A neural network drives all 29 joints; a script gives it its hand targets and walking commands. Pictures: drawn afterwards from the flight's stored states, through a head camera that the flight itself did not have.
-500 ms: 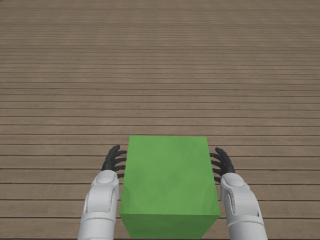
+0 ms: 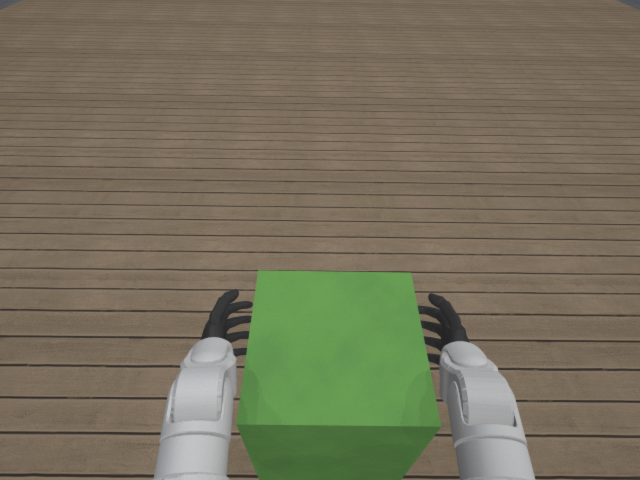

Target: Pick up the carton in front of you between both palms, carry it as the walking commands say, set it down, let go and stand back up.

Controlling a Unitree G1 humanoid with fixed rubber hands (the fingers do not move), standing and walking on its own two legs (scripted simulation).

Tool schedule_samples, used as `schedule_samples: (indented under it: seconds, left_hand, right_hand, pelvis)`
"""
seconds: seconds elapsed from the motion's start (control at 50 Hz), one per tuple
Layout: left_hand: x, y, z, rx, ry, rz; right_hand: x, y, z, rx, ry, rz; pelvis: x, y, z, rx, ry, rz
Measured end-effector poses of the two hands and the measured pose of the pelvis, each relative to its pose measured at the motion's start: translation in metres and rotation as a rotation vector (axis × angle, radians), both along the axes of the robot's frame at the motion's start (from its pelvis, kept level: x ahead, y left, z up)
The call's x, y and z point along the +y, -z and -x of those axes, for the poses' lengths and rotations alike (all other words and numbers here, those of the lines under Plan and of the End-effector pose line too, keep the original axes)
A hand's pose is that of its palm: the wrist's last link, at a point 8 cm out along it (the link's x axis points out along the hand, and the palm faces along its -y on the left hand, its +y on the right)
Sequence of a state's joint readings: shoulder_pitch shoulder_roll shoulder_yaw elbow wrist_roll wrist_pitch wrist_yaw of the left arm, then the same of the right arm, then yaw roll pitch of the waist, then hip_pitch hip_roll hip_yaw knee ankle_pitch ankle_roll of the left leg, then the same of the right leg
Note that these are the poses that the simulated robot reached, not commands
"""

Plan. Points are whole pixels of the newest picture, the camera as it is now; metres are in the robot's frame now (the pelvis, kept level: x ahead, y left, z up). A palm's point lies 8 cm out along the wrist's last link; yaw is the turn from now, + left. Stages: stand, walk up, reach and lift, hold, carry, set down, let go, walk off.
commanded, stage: carry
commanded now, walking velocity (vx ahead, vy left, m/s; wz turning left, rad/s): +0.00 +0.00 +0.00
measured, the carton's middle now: (332, 380) +0.29 +0.00 -0.05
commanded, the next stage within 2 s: hold in 0.36 s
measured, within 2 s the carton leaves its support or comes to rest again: neither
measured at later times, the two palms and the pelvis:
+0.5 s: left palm (216, 352) +0.28 +0.15 +0.04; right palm (456, 360) +0.28 -0.15 +0.04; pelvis +0.00 +0.00 +0.00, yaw +0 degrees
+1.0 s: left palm (217, 354) +0.27 +0.14 +0.06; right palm (464, 359) +0.27 -0.15 +0.05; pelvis -0.02 -0.01 +0.01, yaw +1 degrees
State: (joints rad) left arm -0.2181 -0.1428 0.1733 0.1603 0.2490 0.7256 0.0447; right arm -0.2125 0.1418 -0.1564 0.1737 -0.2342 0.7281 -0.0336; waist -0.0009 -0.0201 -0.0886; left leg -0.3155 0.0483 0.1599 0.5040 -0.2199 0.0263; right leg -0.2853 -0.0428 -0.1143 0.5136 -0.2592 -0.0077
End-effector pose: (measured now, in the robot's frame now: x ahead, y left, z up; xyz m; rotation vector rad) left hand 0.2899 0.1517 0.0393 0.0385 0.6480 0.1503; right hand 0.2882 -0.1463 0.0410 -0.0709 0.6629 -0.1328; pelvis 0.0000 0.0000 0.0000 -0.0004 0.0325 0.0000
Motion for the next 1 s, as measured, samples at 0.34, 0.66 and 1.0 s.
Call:
schedule_samples:
  seconds: [0.34,0.66,1.0]
  left_hand:
    - [0.0,-0.003,0.002,-0.009,0.01,-0.012]
    - [-0.001,-0.006,0.009,-0.004,0.005,0.002]
    - [-0.007,-0.017,0.02,-0.01,-0.005,-0.009]
  right_hand:
    - [0.0,0.003,0.007,-0.006,0.012,-0.013]
    - [-0.002,-0.009,0.006,0.001,-0.017,0.013]
    - [-0.008,-0.01,0.016,-0.001,-0.015,-0.012]
  pelvis:
    - [0.003,0.001,0.004,0.005,0.001,0.0]
    - [-0.003,-0.006,0.006,-0.139,-0.011,-0.004]
    - [-0.01,-0.006,0.018,-0.193,-0.018,-0.005]
